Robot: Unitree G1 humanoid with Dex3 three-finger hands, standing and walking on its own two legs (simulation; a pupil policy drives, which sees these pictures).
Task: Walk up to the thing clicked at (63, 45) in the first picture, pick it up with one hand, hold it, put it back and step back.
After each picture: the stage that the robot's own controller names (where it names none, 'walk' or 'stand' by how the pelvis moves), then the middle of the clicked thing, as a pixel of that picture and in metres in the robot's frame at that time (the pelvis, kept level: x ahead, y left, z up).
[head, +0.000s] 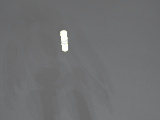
stand; (64, 41) +1.37 +0.21 -0.65
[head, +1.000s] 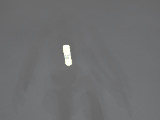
walk; (67, 55) +1.26 +0.26 -0.65
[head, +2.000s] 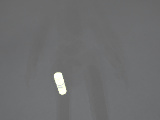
walk; (60, 83) +0.80 +0.28 -0.65
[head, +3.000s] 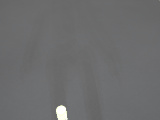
walk; (62, 118) +0.53 +0.18 -0.65
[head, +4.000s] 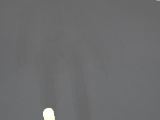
stand; out of the picture +0.47 +0.21 -0.64
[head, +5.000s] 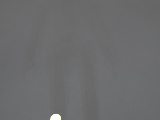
stand; out of the picture +0.44 +0.18 -0.64
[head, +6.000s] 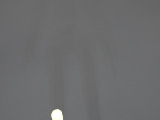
stand; out of the picture +0.43 +0.16 -0.64
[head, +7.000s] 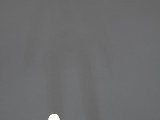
stand; out of the picture +0.43 +0.19 -0.66
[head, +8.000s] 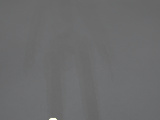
stand; out of the picture +0.42 +0.20 -0.66
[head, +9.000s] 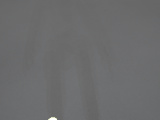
stand; out of the picture +0.42 +0.20 -0.66
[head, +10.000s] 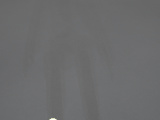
stand; out of the picture +0.41 +0.20 -0.66
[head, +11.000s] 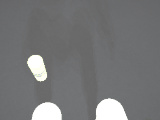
go down; (38, 69) +0.48 +0.19 -0.39
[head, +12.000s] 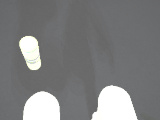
go down; (31, 55) +0.51 +0.19 -0.29
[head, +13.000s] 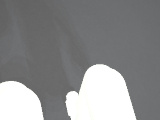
close in; out of the picture +0.51 +0.23 -0.18
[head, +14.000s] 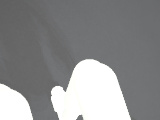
close; out of the picture +0.50 +0.26 -0.17
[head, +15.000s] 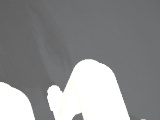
lift; out of the picture +0.47 +0.25 -0.18
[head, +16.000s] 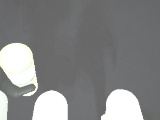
lift; (23, 75) +0.34 +0.20 -0.03
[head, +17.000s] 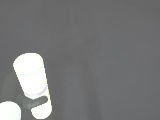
hold; (36, 90) +0.31 +0.15 +0.07
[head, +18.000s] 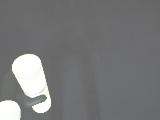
hold; (35, 88) +0.32 +0.16 +0.04
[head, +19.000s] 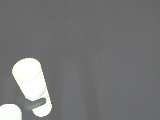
crouch; (36, 91) +0.32 +0.16 +0.03
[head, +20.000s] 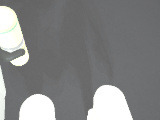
crouch; (12, 42) +0.47 +0.18 -0.05
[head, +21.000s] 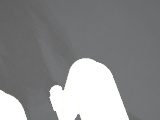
lower; out of the picture +0.47 +0.23 -0.18
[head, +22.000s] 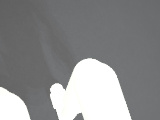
lower; out of the picture +0.48 +0.25 -0.18
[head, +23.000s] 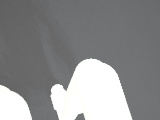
lower; out of the picture +0.48 +0.25 -0.17
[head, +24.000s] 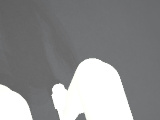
lower; out of the picture +0.47 +0.24 -0.18
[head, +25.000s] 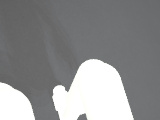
draw back; out of the picture +0.46 +0.23 -0.18
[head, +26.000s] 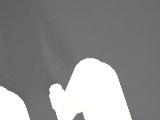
withdraw; out of the picture +0.46 +0.24 -0.18
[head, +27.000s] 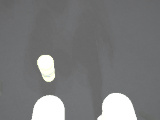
walk; (47, 70) +0.47 +0.16 -0.34
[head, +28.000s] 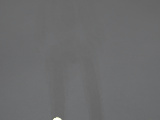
stand; out of the picture +0.40 +0.15 -0.59
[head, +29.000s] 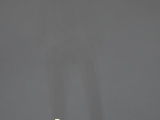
stand; out of the picture +0.39 +0.16 -0.60
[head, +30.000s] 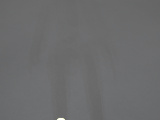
stand; out of the picture +0.41 +0.14 -0.63
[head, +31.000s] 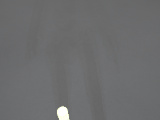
walk; (63, 117) +0.43 +0.14 -0.64
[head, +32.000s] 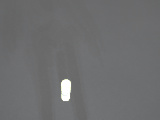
walk; (65, 91) +0.60 +0.07 -0.64
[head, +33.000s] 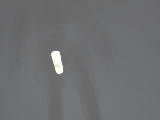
walk; (57, 62) +0.87 +0.26 -0.62
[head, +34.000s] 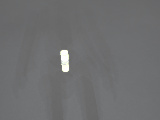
stand; (64, 61) +1.04 +0.19 -0.64
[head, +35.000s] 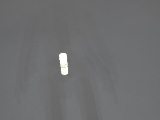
stand; (63, 64) +1.04 +0.19 -0.66
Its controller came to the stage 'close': yes
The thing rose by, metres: 0.69
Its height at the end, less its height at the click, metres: +0.00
